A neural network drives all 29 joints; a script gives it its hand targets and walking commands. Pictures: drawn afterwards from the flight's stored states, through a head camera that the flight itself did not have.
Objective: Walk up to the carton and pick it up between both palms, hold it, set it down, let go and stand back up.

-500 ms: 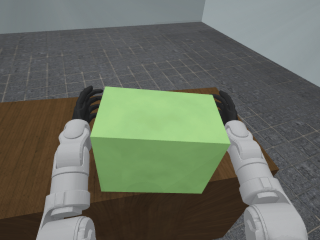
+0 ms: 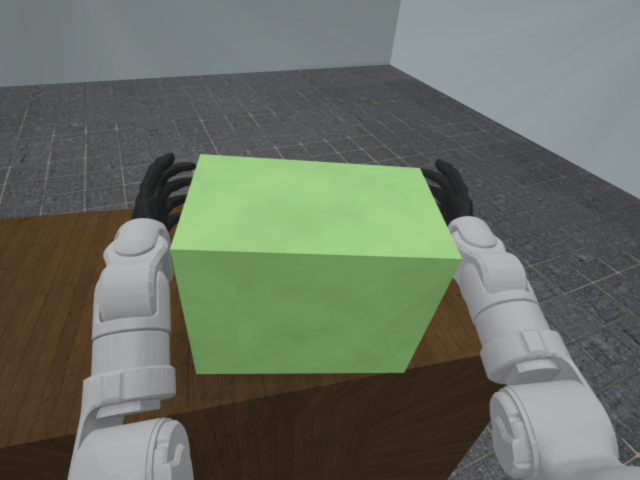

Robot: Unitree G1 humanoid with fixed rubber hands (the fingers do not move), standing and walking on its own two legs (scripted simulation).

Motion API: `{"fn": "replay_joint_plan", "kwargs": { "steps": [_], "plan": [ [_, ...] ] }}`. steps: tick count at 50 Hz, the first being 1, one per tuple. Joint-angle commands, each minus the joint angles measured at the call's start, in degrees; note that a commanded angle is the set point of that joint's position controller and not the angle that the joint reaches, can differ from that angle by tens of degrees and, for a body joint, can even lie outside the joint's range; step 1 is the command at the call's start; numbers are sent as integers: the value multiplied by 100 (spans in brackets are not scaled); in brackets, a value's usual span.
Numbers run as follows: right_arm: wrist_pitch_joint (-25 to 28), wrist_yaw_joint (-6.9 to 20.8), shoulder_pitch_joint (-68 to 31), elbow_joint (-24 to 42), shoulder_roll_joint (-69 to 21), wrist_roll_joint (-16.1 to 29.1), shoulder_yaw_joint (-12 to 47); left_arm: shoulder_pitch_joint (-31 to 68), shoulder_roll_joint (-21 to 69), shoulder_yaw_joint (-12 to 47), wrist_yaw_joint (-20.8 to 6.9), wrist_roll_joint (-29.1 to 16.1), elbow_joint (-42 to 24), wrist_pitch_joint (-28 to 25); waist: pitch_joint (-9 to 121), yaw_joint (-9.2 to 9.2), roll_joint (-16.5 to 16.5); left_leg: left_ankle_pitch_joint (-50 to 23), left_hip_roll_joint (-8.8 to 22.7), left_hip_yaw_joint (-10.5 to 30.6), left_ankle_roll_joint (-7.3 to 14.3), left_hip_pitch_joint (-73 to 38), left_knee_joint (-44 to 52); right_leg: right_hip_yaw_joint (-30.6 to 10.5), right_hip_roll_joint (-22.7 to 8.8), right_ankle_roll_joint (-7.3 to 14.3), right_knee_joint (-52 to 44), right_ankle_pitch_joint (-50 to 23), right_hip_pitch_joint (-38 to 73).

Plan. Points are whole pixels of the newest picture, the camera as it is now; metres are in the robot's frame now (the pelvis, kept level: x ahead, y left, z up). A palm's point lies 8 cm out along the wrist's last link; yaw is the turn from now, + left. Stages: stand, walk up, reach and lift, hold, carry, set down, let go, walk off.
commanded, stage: reach and lift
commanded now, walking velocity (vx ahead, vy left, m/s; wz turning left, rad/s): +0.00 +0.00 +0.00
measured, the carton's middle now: (308, 270) +0.35 +0.01 +0.13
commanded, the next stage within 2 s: hold in 1.22 s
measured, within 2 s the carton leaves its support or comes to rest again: neither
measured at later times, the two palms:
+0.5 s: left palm (146, 201) +0.35 +0.19 +0.23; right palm (467, 199) +0.36 -0.18 +0.23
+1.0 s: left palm (145, 185) +0.35 +0.19 +0.25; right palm (476, 181) +0.36 -0.18 +0.26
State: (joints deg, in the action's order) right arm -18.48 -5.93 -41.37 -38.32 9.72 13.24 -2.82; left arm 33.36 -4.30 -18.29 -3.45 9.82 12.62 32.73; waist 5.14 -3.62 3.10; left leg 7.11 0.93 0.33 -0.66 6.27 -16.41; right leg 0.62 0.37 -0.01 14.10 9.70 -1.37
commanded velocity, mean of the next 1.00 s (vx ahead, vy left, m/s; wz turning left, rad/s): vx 0.00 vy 0.00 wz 0.00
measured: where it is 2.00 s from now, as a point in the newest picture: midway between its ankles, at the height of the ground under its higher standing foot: outside the picture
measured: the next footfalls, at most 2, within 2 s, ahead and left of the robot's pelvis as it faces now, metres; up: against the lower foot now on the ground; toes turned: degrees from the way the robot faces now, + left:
none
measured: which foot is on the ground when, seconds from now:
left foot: down 0.00-1.00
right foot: down 0.00-1.00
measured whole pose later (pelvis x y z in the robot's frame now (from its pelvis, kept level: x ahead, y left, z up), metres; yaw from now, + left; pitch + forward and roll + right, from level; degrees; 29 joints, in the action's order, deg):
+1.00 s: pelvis -0.01 +0.00 +0.00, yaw -1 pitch -5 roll -1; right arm -26.3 -7.1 -51.3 -43.8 12.6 16.9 -1.1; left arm 41.5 -6.1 -20.3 -4.3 10.8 16.3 41.2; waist 8.3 -4.0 2.6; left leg 7.3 1.5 0.5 -0.9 5.1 -17.1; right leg -0.1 1.2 0.4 13.8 9.2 0.0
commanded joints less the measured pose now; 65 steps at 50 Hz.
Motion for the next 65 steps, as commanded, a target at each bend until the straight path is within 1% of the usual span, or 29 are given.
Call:
{"fn": "replay_joint_plan", "kwargs": {
  "steps": [1, 3, 5, 8, 11, 14, 17, 18, 19, 20, 21, 25, 29, 31, 34, 37, 39, 41, 44, 46, 50, 52, 53, 54, 56, 59, 61, 64, 65],
  "plan": [
    [186, 517, -3718, 1843, -3242, 464, 1819, 3118, 2944, 2857, -646, -549, -578, 88, 1478, -39, -389, -1275, -306, -122, -111, -1204, -79, 206, 296, -211, -160, -1119, -231],
    [116, 517, -3487, 2003, -3057, 522, 1833, 2934, 2833, 2729, -697, -547, -483, 158, 1480, -68, -332, -1326, -292, -84, -82, -1207, -66, 128, 264, -195, -138, -1439, -51],
    [68, 503, -3547, 2188, -3097, 599, 1929, 2974, 2816, 2750, -735, -557, -648, 196, 1558, -52, -297, -1397, -307, -92, -74, -1153, -82, 111, 291, -211, -105, -1604, 93],
    [-46, 478, -3534, 2190, -3057, 673, 1913, 2985, 2820, 2761, -760, -583, -723, 309, 1396, -102, -339, -1414, -302, -83, -97, -1178, -100, 88, 289, -174, -132, -1591, 9],
    [-120, 478, -3706, 2343, -3065, 747, 1968, 3129, 2800, 2807, -760, -614, -838, 389, 1499, -75, -361, -1380, -310, -77, -83, -1118, -105, 83, 278, -169, -91, -1568, 36],
    [-244, 474, -3693, 2160, -3079, 784, 1962, 3215, 2701, 2694, -781, -564, -776, 453, 1366, -30, -327, -1165, -317, -90, -38, -1034, -26, 51, 263, -190, -114, -1493, 86],
    [-288, 507, -3895, 2050, -3096, 792, 1867, 3364, 2692, 2606, -806, -535, -644, 510, 1284, 9, -338, -907, -300, -104, -13, -961, 47, 62, 249, -164, -142, -1154, -65],
    [-304, 511, -3920, 1995, -3101, 798, 1847, 3464, 2719, 2625, -797, -571, -676, 525, 1324, -4, -407, -904, -287, -120, -21, -985, 36, 36, 248, -139, -156, -1112, -50],
    [-338, 505, -3909, 1888, -3097, 757, 1785, 3492, 2697, 2580, -808, -560, -561, 549, 1247, -39, -374, -840, -289, -114, 0, -936, 51, 45, 239, -141, -172, -1049, -83],
    [-333, 514, -4090, 1974, -3137, 785, 1801, 3587, 2738, 2598, -799, -616, -592, 543, 1397, 5, -332, -830, -275, -102, -5, -974, 35, 51, 258, -137, -165, -987, -80],
    [-365, 525, -4093, 1866, -3130, 746, 1762, 3652, 2721, 2562, -800, -612, -484, 551, 1318, -11, -309, -718, -278, -108, 5, -955, 73, 37, 256, -129, -204, -906, -92],
    [-424, 531, -4197, 1588, -3081, 711, 1614, 3783, 2721, 2491, -829, -591, -274, 602, 1290, -59, -326, -602, -259, -107, 1, -908, 99, 32, 247, -114, -234, -720, -169],
    [-436, 521, -4268, 1558, -3073, 803, 1664, 3766, 2743, 2474, -828, -616, -219, 612, 1456, -50, -293, -914, -266, -78, -27, -977, 27, 26, 278, -125, -182, -1055, -45],
    [-466, 507, -4319, 1462, -3062, 802, 1606, 3856, 2741, 2415, -841, -603, -117, 631, 1351, -60, -342, -757, -267, -92, -21, -914, 48, 23, 265, -111, -214, -888, -70],
    [-473, 499, -4438, 1418, -3067, 816, 1564, 3973, 2714, 2425, -845, -616, -89, 630, 1443, -115, -353, -764, -257, -70, -12, -878, 43, 11, 256, -95, -207, -918, -27],
    [-486, 520, -4573, 1423, -3095, 892, 1576, 4151, 2743, 2458, -815, -673, -160, 628, 1483, -69, -416, -783, -245, -56, -17, -857, 27, -5, 266, -95, -210, -844, -66],
    [-499, 523, -4550, 1365, -3094, 874, 1570, 4159, 2736, 2439, -797, -692, -114, 621, 1487, -95, -355, -850, -238, -48, -20, -888, 18, 4, 278, -94, -198, -924, -98],
    [-531, 531, -4597, 1247, -3077, 909, 1563, 4182, 2726, 2362, -803, -649, -4, 651, 1401, -52, -325, -820, -229, -31, -17, -855, 20, -19, 273, -96, -207, -880, -86],
    [-506, 517, -4761, 1367, -3055, 983, 1570, 4224, 2755, 2405, -801, -672, -72, 668, 1578, -34, -436, -946, -242, -39, -36, -912, -19, -28, 272, -93, -190, -987, -11],
    [-533, 499, -4793, 1344, -3053, 1011, 1615, 4155, 2718, 2328, -801, -655, 45, 694, 1524, -16, -345, -902, -251, -46, -14, -884, -25, -38, 273, -97, -200, -1024, 8],
    [-579, 508, -4733, 1121, -3048, 988, 1526, 4356, 2703, 2380, -799, -677, -30, 719, 1480, -77, -453, -880, -234, -57, -21, -869, -10, -55, 265, -70, -214, -934, -82],
    [-575, 507, -4921, 1284, -3075, 1012, 1543, 4402, 2747, 2364, -794, -719, -5, 717, 1575, -25, -364, -885, -238, -42, -18, -862, -44, -53, 278, -100, -200, -958, -57],
    [-591, 500, -4917, 1230, -3073, 1022, 1531, 4427, 2711, 2357, -800, -729, 52, 714, 1547, -62, -356, -875, -252, -44, -8, -804, -40, -55, 276, -105, -200, -976, -46],
    [-612, 491, -4892, 1179, -3034, 1029, 1519, 4354, 2705, 2319, -808, -695, 126, 733, 1481, -27, -346, -864, -235, -22, -9, -779, -35, -64, 263, -109, -187, -1004, -45],
    [-642, 482, -4879, 1143, -3018, 1051, 1517, 4383, 2711, 2334, -816, -704, 58, 749, 1575, -70, -378, -985, -226, -18, -7, -829, -55, -64, 286, -97, -188, -1086, -4],
    [-707, 455, -4941, 1141, -3045, 1071, 1509, 4463, 2627, 2285, -842, -717, 125, 764, 1531, -52, -308, -836, -257, -17, 5, -741, -17, -89, 255, -136, -191, -1089, 17],
    [-734, 451, -4994, 1099, -3053, 1078, 1490, 4569, 2626, 2291, -851, -741, 145, 766, 1506, -61, -325, -738, -242, -22, 17, -668, 7, -102, 258, -124, -205, -974, 23],
    [-742, 450, -5075, 1142, -3051, 1163, 1544, 4587, 2656, 2316, -840, -768, 99, 787, 1682, -37, -396, -959, -239, -14, 8, -763, -52, -109, 261, -116, -176, -1136, 86],
    [-758, 440, -5027, 1096, -3021, 1159, 1518, 4559, 2664, 2305, -836, -764, 111, 803, 1640, -73, -395, -962, -235, -16, -18, -761, -66, -113, 264, -102, -183, -1147, 87]
  ]
}}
